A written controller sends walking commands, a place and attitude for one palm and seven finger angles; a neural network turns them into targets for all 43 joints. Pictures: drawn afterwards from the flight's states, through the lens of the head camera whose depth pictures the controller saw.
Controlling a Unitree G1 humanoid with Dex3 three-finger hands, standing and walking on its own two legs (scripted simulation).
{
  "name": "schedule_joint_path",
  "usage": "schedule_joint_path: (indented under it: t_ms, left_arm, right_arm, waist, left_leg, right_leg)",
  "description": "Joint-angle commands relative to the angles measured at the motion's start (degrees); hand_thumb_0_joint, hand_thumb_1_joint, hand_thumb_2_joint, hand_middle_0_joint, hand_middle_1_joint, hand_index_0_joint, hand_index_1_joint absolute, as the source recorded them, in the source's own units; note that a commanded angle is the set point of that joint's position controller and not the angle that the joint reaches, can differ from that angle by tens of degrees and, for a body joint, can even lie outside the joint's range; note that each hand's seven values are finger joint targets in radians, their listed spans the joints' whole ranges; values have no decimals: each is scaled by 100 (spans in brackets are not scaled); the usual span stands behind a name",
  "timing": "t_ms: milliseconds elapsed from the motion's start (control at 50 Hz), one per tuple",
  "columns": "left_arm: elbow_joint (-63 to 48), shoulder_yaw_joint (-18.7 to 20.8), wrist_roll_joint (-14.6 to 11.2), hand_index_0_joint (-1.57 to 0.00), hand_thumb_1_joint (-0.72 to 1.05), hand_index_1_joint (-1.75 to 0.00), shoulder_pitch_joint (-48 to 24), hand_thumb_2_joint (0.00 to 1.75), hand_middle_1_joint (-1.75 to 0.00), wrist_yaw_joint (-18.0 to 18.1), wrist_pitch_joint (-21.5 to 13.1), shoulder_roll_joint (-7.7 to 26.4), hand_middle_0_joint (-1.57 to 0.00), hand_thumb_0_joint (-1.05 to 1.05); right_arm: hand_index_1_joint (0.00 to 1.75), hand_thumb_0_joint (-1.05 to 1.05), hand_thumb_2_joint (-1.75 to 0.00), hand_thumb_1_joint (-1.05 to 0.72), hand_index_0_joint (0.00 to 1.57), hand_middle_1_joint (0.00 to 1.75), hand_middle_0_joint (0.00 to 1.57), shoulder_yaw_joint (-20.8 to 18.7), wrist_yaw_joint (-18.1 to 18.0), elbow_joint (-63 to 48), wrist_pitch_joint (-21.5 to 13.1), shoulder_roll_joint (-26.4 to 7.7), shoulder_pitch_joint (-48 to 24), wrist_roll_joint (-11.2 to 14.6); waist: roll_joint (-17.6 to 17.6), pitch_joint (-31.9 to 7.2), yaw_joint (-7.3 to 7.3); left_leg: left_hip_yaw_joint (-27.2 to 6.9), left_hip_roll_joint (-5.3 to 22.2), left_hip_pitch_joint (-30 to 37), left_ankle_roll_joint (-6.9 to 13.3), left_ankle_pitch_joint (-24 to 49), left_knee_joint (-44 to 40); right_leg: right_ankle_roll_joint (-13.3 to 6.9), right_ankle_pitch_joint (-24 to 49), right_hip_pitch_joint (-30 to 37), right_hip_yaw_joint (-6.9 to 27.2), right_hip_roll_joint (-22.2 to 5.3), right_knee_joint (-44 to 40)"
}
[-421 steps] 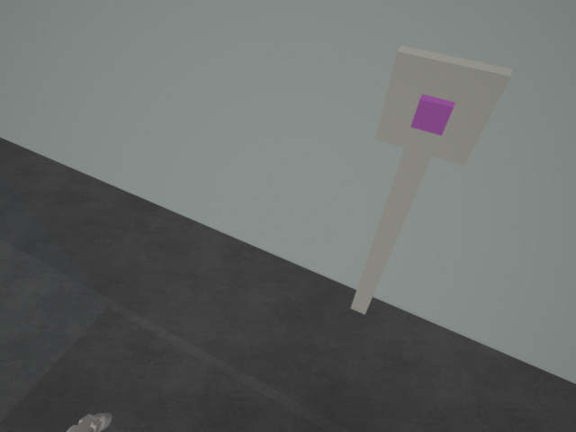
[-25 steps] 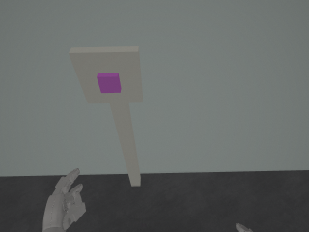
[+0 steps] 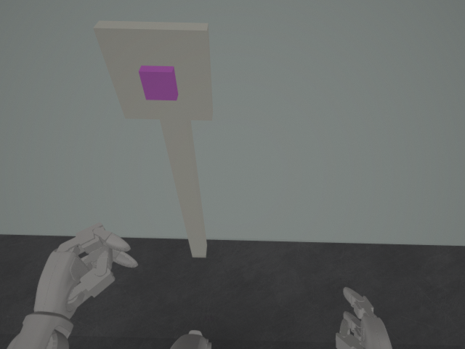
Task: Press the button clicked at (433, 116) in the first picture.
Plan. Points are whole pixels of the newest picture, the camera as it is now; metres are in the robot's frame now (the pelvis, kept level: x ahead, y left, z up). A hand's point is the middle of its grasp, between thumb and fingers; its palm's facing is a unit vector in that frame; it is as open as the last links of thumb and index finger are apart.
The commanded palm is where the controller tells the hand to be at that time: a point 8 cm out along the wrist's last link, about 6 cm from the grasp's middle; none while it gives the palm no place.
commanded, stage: raise the hand and make a fist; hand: left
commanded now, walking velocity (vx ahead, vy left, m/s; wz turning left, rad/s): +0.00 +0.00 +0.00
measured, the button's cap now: (159, 82) +0.54 +0.18 +0.18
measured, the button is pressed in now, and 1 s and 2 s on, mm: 0 0 0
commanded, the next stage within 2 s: aim a knuckle at the button in 1.32 s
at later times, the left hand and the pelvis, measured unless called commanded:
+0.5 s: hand (76, 243) +0.24 +0.23 +0.12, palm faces +0.06 -1.00 -0.05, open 3.1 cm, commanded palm +0.20 +0.29 +0.13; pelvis +0.02 +0.04 +0.03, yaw +0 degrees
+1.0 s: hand (55, 207) +0.25 +0.24 +0.18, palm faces +0.07 -1.00 -0.06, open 3.1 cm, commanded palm +0.22 +0.29 +0.18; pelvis +0.02 +0.03 +0.05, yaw +0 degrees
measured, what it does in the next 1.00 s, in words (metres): stands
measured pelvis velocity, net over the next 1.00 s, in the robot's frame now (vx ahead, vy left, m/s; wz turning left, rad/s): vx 0.02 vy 0.03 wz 0.00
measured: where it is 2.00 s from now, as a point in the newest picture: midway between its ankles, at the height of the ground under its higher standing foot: outside the picture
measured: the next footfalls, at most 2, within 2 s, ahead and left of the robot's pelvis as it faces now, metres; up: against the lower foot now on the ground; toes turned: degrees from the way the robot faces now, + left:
none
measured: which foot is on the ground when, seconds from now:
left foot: down 0.00-1.00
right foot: down 0.00-1.00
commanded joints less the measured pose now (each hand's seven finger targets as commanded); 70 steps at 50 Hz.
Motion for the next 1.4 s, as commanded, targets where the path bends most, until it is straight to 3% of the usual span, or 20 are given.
schedule_joint_path:
  t_ms: [0,160,200,280,440,480,540,660,700,760,840,860,980,1020,1120,1160,1220,1260,1340,1380]
  left_arm:
    - [-1136,818,-260,-116,90,-135,206,90,-135,173,48,737,-116,0]
    - [-1604,417,-115,-130,90,-150,214,90,-150,390,-319,566,-130,0]
    - [-1781,376,-60,-130,90,-150,166,90,-150,436,-312,563,-130,0]
    - [-2158,408,-12,-130,90,-150,66,90,-150,593,-217,631,-130,0]
    - [-2310,305,65,-130,90,-150,-201,90,-150,656,327,611,-130,0]
    - [-2235,335,34,-130,90,-150,-353,90,-150,607,529,649,-130,0]
    - [-2396,375,47,-130,90,-150,-579,90,-150,572,733,709,-130,0]
    - [-2366,509,27,-130,90,-150,-1073,90,-150,521,1049,862,-130,0]
    - [-2383,517,16,-130,90,-150,-1210,90,-150,474,1145,853,-130,0]
    - [-2269,611,-10,-130,90,-150,-1363,90,-150,435,1308,962,-130,0]
    - [-2294,706,-48,-130,90,-150,-1618,90,-150,399,1474,1040,-130,0]
    - [-2249,797,-80,-130,90,-150,-1642,90,-150,392,1522,1124,-130,0]
    - [-1879,691,-168,-130,90,-150,-1495,90,-150,302,1770,887,-130,0]
    - [-2117,733,-128,-130,90,-150,-1606,90,-150,318,1726,980,-130,0]
    - [-2299,825,-42,-130,90,-150,-1703,90,-150,485,1491,1074,-130,0]
    - [-2153,886,-84,-130,90,-150,-1672,90,-150,487,1425,1118,-130,0]
    - [-2141,748,-66,-130,90,-150,-1769,90,-150,425,1383,1005,-130,0]
    - [-2041,736,-74,-130,90,-150,-1692,90,-150,402,1404,1019,-130,0]
    - [-2134,781,-82,-130,90,-150,-1722,90,-150,375,1361,1055,-130,0]
    - [-1938,832,-148,-130,90,-150,-1634,90,-150,359,1390,1026,-130,0]
  right_arm:
    - [30,0,-90,-90,20,30,20,-420,-54,-1007,-378,-774,-464,-5]
    - [30,0,-90,-90,20,30,20,-449,67,-966,-560,-902,-305,-66]
    - [30,0,-90,-90,20,30,20,-452,67,-976,-582,-914,-281,-44]
    - [30,0,-90,-90,20,30,20,-429,72,-1001,-590,-919,-290,-38]
    - [30,0,-90,-90,20,30,20,-306,89,-1038,-532,-916,-324,-2]
    - [30,0,-90,-90,20,30,20,-277,73,-1050,-496,-934,-370,5]
    - [30,0,-90,-90,20,30,20,-222,57,-1052,-504,-918,-387,13]
    - [30,0,-90,-90,20,30,20,-139,30,-978,-540,-926,-475,7]
    - [30,0,-90,-90,20,30,20,-124,21,-955,-563,-905,-498,28]
    - [30,0,-90,-90,20,30,20,-100,-7,-916,-598,-923,-554,32]
    - [30,0,-90,-90,20,30,20,-81,-36,-866,-661,-902,-641,61]
    - [30,0,-90,-90,20,30,20,-83,-43,-850,-675,-917,-658,50]
    - [30,0,-90,-90,20,30,20,-103,-46,-806,-717,-921,-702,93]
    - [30,0,-90,-90,20,30,20,-119,-34,-823,-746,-911,-707,84]
    - [30,0,-90,-90,20,30,20,-119,-16,-796,-774,-877,-672,45]
    - [30,0,-90,-90,20,30,20,-128,-20,-751,-777,-908,-635,34]
    - [30,0,-90,-90,20,30,20,-132,-30,-736,-797,-876,-703,70]
    - [30,0,-90,-90,20,30,20,-133,-36,-730,-811,-889,-695,70]
    - [30,0,-90,-90,20,30,20,-131,-39,-733,-852,-874,-696,68]
    - [30,0,-90,-90,20,30,20,-138,-40,-720,-834,-885,-713,68]
  waist:
    - [-356,-838,161]
    - [-240,-682,45]
    - [19,-723,55]
    - [143,-822,65]
    - [294,-517,43]
    - [78,-369,37]
    - [384,-419,69]
    - [182,-271,94]
    - [344,-309,119]
    - [106,-259,155]
    - [280,-217,197]
    - [66,-235,210]
    - [-100,9,220]
    - [157,-133,231]
    - [171,-150,218]
    - [-247,-48,195]
    - [263,-54,174]
    - [-54,-13,166]
    - [92,-161,188]
    - [-256,-66,184]
  left_leg:
    - [-106,-92,884,238,1026,-919]
    - [-86,-87,1512,276,1207,-1282]
    - [-72,-84,1666,264,1172,-1382]
    - [-126,-59,1958,248,1291,-1548]
    - [-306,20,2332,160,1294,-1945]
    - [-304,2,2292,187,1229,-2019]
    - [-336,15,2543,145,1315,-2160]
    - [-401,14,2740,147,1233,-2422]
    - [-378,-2,2870,130,1310,-2495]
    - [-379,-14,2899,157,1200,-2613]
    - [-329,-43,3065,159,1247,-2742]
    - [-313,-54,3039,189,1250,-2743]
    - [-156,-128,2999,230,1248,-2761]
    - [-113,-153,3102,235,1306,-2751]
    - [-67,-159,3162,240,1385,-2734]
    - [-55,-161,3037,266,1353,-2678]
    - [12,-194,3106,263,1308,-2639]
    - [10,-191,3008,279,1332,-2587]
    - [19,-202,3098,279,1433,-2588]
    - [29,-203,2909,275,1370,-2518]
  right_leg:
    - [700,1703,874,1219,-501,-1656]
    - [442,1585,531,597,-214,-1509]
    - [381,1441,478,505,-196,-1515]
    - [330,1536,580,388,-157,-1513]
    - [277,1550,741,238,-117,-1738]
    - [286,1571,848,253,-107,-1854]
    - [263,1624,974,242,-119,-1969]
    - [253,1585,1198,236,-90,-2231]
    - [245,1633,1284,239,-115,-2311]
    - [254,1574,1428,253,-108,-2461]
    - [253,1615,1545,268,-141,-2616]
    - [267,1629,1619,291,-134,-2677]
    - [316,1682,1673,397,-179,-2912]
    - [317,1739,1739,443,-205,-2916]
    - [325,1788,1767,476,-205,-2922]
    - [368,1786,1779,546,-205,-2994]
    - [371,1766,1741,629,-266,-3025]
    - [420,1835,1797,717,-282,-3071]
    - [422,2033,1849,686,-305,-3010]
    - [510,2084,1856,828,-363,-3071]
